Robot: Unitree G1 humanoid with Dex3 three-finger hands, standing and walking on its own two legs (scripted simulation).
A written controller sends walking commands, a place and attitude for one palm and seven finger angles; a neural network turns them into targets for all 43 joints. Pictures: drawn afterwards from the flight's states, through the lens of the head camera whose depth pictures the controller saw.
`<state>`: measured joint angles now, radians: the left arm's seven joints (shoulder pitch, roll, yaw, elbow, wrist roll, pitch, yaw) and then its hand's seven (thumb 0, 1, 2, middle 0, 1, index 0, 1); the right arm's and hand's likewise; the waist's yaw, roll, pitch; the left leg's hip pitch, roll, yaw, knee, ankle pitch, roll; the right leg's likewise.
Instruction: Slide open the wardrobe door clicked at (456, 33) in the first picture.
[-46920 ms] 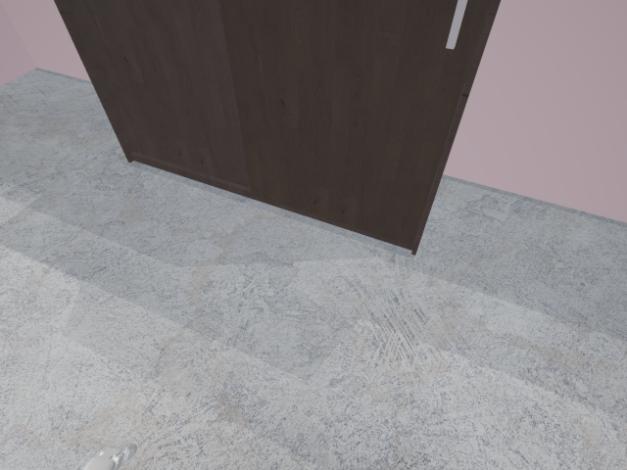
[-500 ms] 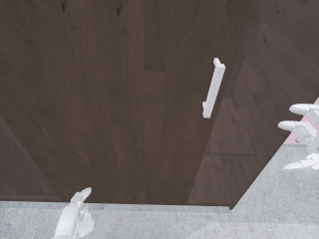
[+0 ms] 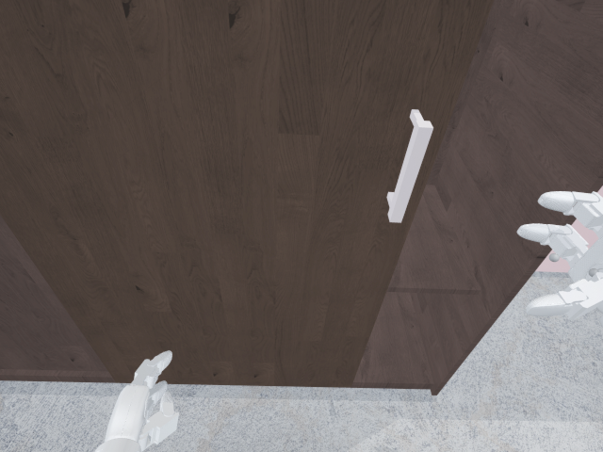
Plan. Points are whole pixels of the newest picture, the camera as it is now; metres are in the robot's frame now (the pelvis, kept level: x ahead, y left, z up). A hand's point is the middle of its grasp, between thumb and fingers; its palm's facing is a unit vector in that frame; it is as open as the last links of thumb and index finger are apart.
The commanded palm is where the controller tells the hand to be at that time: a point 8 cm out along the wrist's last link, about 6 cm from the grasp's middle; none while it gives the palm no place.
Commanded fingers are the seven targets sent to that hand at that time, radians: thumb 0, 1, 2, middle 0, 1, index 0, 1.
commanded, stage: move the hooked fingers beside the handle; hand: right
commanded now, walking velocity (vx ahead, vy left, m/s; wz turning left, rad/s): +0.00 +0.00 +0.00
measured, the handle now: (405, 168) +0.48 -0.15 +0.17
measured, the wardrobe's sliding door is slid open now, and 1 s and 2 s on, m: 0.28 0.28 0.28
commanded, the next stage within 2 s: none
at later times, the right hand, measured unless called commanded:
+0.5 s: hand (514, 229) +0.34 -0.25 +0.18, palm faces +0.06 +1.00 -0.02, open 14.0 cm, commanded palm +0.31 -0.30 +0.18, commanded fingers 0.00 0.50 -0.30 0.30 1.20 0.30 1.20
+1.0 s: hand (483, 207) +0.38 -0.23 +0.18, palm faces +0.04 +1.00 +0.00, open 14.0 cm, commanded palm +0.36 -0.28 +0.17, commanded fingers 0.00 0.50 -0.30 0.30 1.20 0.30 1.20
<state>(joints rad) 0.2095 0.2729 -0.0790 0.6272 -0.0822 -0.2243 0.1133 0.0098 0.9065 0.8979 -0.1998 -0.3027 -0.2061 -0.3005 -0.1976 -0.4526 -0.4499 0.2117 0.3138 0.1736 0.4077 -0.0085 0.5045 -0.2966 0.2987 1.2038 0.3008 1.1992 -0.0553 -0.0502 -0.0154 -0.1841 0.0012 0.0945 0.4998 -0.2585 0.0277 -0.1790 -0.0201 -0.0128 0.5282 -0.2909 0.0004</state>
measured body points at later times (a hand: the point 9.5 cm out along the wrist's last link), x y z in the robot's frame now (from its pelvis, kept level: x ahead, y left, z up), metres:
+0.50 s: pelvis +0.00 +0.00 +0.00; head -0.02 +0.01 +0.45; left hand +0.17 +0.24 -0.08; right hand +0.33 -0.31 +0.18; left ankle +0.01 +0.10 -0.74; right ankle +0.00 -0.12 -0.74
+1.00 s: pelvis +0.01 -0.01 +0.00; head -0.01 +0.00 +0.45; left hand +0.15 +0.24 -0.08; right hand +0.37 -0.28 +0.18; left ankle +0.01 +0.10 -0.74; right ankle +0.00 -0.12 -0.74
